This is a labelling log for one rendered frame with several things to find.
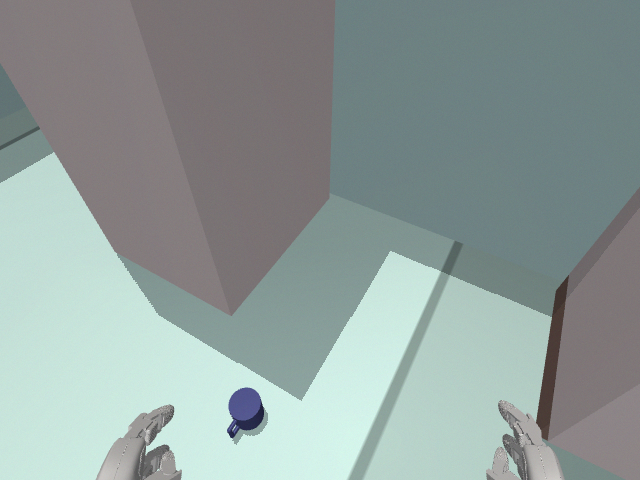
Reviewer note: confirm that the right robot hand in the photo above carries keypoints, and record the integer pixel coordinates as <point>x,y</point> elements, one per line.
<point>534,460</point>

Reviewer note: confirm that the left robot hand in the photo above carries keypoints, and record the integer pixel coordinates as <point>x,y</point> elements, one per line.
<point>126,460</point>

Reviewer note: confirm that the mug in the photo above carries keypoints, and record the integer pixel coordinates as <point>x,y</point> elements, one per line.
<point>246,409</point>

